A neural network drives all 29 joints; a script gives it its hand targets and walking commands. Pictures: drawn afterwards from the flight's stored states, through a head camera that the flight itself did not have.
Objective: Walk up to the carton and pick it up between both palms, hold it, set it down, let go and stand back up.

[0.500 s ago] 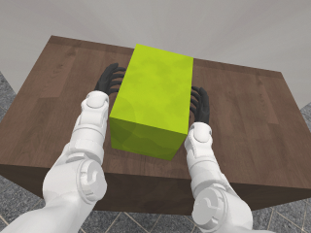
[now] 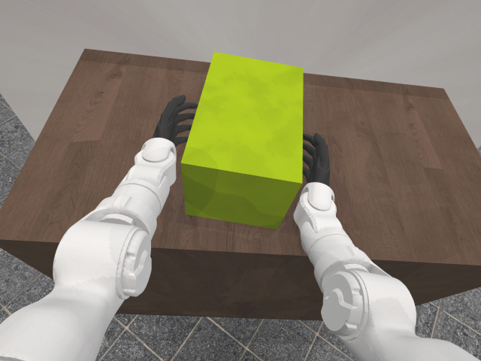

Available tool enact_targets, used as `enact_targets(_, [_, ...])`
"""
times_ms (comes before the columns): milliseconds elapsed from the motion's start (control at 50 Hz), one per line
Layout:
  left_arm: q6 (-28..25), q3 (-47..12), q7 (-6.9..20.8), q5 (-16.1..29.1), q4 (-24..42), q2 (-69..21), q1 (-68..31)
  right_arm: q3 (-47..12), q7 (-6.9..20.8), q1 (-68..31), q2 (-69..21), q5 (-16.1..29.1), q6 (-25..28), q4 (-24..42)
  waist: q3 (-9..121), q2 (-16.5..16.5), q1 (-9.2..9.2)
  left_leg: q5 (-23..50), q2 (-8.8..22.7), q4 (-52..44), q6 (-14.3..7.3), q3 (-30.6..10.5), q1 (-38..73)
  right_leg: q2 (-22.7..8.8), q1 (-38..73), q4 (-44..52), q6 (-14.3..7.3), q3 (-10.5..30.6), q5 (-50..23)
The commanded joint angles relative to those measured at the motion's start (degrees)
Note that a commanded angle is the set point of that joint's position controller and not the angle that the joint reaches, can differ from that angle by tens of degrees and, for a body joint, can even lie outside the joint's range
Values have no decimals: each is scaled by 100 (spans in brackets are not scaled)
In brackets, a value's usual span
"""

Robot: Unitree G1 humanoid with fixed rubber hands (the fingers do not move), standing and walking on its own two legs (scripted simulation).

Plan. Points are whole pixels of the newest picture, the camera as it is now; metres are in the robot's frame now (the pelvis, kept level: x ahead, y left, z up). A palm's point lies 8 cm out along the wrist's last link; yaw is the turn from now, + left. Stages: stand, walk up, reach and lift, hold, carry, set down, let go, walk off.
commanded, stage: set down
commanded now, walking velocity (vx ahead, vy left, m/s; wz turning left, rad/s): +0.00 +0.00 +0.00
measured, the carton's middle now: (245, 139) +0.49 -0.03 +0.05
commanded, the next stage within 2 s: none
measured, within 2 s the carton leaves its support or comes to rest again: neither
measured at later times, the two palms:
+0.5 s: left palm (152, 175) +0.39 +0.13 +0.07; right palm (327, 203) +0.35 -0.15 +0.06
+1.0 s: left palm (129, 201) +0.36 +0.16 +0.06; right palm (337, 223) +0.32 -0.16 +0.06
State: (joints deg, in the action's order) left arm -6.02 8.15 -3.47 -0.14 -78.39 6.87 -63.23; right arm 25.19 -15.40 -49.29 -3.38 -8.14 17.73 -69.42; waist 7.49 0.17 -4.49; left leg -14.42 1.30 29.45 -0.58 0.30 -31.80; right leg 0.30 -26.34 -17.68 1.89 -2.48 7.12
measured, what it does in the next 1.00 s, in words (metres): shifts its weight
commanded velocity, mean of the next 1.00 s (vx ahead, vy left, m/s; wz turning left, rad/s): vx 0.00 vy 0.00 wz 0.00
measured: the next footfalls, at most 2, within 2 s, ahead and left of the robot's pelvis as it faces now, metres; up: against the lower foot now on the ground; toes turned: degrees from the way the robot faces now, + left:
none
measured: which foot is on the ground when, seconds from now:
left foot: down 0.00-1.00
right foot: down 0.00-1.00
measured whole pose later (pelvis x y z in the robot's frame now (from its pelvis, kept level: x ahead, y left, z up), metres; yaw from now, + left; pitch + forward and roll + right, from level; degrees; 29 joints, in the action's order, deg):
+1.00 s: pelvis -0.06 +0.00 -0.01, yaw +0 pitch +10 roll -4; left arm -1.5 0.9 1.6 9.8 -63.7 12.5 -45.6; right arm 10.6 -18.9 -39.2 -2.4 4.9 6.3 -55.6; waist 8.3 0.3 -4.5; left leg -12.4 1.4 33.7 -1.6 0.2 -31.6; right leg 0.3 -26.3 -22.4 2.2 -2.5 6.3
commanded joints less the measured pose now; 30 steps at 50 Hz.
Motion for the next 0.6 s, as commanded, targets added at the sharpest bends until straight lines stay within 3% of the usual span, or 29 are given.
enact_targets(0, [-334, -644, -45, 214, 320, 879, -3035, -164, 86, -3078, 1232, 143, 126, 414, 4652, 907, -671, 4763, 211, 850, 920, -38, 2608, 373, 507, -312, -333, -305, -2674])
enact_targets(60, [-393, -580, 94, 221, 317, 1088, -2671, -243, 21, -2656, 1178, 138, -16, 352, 4390, 851, -804, 4007, 67, 766, 825, 14, 2658, 385, 878, -586, -163, -309, -2885])
enact_targets(80, [-369, -687, 99, 238, 441, 1153, -2747, -335, 22, -2796, 1243, 354, -82, 385, 4289, 894, -797, 3897, 60, 712, 820, -37, 2597, 398, 838, -626, -118, -318, -2686])
enact_targets(100, [-405, -693, 100, 253, 577, 1182, -2649, -252, 9, -2768, 1306, 244, -44, 430, 4412, 986, -847, 4050, 56, 795, 846, -47, 2661, 399, 813, -631, -136, -294, -2722])
enact_targets(120, [-340, -615, 139, 280, 426, 1175, -2449, -485, -13, -2663, 1241, 340, -115, 603, 4203, 625, -790, 4024, -9, 732, 796, 52, 2577, 431, 1149, -545, -163, -252, -3116])
enact_targets(140, [-337, -604, 213, 306, 488, 1205, -2215, -551, -72, -2500, 1143, 316, -106, 952, 4299, 466, -785, 3639, -103, 672, 692, 86, 2404, 415, 1440, -739, -21, -213, -3428])
enact_targets(160, [-404, -678, 230, 316, 742, 1221, -2374, -553, -101, -2512, 1115, 266, -68, 962, 4554, 638, -935, 3760, -59, 671, 756, 7, 2644, 431, 1287, -740, -26, -321, -3272])
enact_targets(180, [-329, -608, 262, 309, 140, 1342, -2252, -494, -106, -2517, 1204, 275, -216, 684, 3913, 491, -809, 3294, -105, 583, 687, 63, 2254, 400, 1273, -695, 6, -233, -3007])
enact_targets(200, [-318, -500, 304, 263, 399, 1500, -1754, -812, -134, -2127, 1179, 482, -168, 955, 3965, 569, -671, 3572, -100, 609, 691, 37, 2352, 394, 1577, -806, 4, -191, -3393])
enact_targets(220, [-285, -527, 372, 345, 53, 1416, -2272, -673, -149, -2464, 1063, 458, -311, 870, 3549, 278, -777, 2881, -162, 372, 610, 111, 1913, 406, 1673, -694, 17, -228, -2957])
enact_targets(240, [-366, -738, 364, 503, 499, 1281, -2230, -709, -131, -2496, 1084, 437, -257, 1224, 3989, 288, -863, 2952, -106, 388, 582, -1, 2023, 410, 1676, -785, 36, -200, -3043])
enact_targets(260, [-451, -692, 360, 556, 474, 1375, -2280, -859, -143, -2501, 964, 499, -256, 1203, 4093, 213, -745, 2650, -124, 354, 538, 5, 1986, 367, 1584, -713, 40, -216, -2852])
enact_targets(280, [-502, -762, 341, 637, 399, 1478, -2463, -695, -147, -2684, 1072, 477, -309, 1171, 3990, 293, -793, 2346, -69, 294, 556, 27, 1839, 388, 1449, -741, 27, -289, -2441])
enact_targets(300, [-489, -652, 379, 598, 809, 1420, -2027, -957, -166, -2162, 865, 542, -236, 1384, 4135, 203, -662, 2697, -139, 317, 561, 101, 2037, 395, 1799, -778, 36, -260, -2918])
enact_targets(320, [-523, -614, 369, 587, 722, 1633, -2475, -670, -181, -2469, 1031, 499, -297, 1203, 4032, 402, -757, 2482, -89, 297, 601, 51, 2064, 437, 1420, -740, 43, -278, -2438])
enact_targets(360, [-451, -785, 308, 711, 583, 1600, -2674, -526, -267, -2683, 1126, 471, -407, 1124, 3756, 421, -849, 2086, -56, 356, 611, 39, 2076, 448, 1058, -657, -17, -308, -1863])
enact_targets(380, [-466, -932, 330, 808, 747, 1582, -2537, -507, -264, -2631, 1100, 462, -415, 1356, 3993, 451, -824, 1952, -36, 316, 594, 19, 2121, 445, 1029, -664, -69, -339, -1729])
enact_targets(400, [-431, -890, 345, 841, 828, 1595, -2242, -770, -276, -2398, 887, 658, -459, 1365, 3744, 467, -671, 1937, -103, 241, 575, 114, 1998, 388, 1312, -669, -61, -313, -1955])
enact_targets(460, [-377, -1165, 321, 1035, 653, 1592, -2667, -698, -297, -2886, 952, 635, -672, 1503, 3646, 482, -705, 1124, -35, 148, 565, 16, 1773, 390, 1108, -688, -102, -317, -1136])
enact_targets(480, [-368, -1005, 338, 1077, 685, 1838, -2642, -779, -307, -2824, 968, 758, -759, 1775, 3623, 454, -557, 1132, -82, 188, 529, 55, 1699, 372, 1133, -773, -74, -318, -1134])
enact_targets(500, [-379, -1095, 296, 1153, 858, 1801, -2862, -687, -294, -2982, 1083, 677, -834, 1611, 3767, 478, -703, 1000, -59, 172, 530, -11, 1670, 367, 1213, -778, -107, -313, -1047])
enact_targets(540, [-297, -1257, 329, 1171, 821, 1785, -2378, -810, -310, -2615, 954, 791, -886, 1633, 3238, 815, -674, 671, 17, 111, 568, -85, 1877, 345, 975, -782, -133, -311, -775])
enact_targets(560, [-233, -1207, 317, 1100, 1105, 1802, -2316, -767, -322, -2508, 1054, 737, -928, 1435, 3135, 845, -728, 801, 75, 67, 603, -156, 2018, 406, 1000, -816, -160, -336, -835])
enact_targets(580, [-188, -1217, 325, 1159, 709, 1819, -2376, -860, -284, -2813, 976, 790, -980, 1667, 3339, 716, -565, 715, 50, 92, 577, -139, 1938, 409, 878, -815, -136, -381, -666])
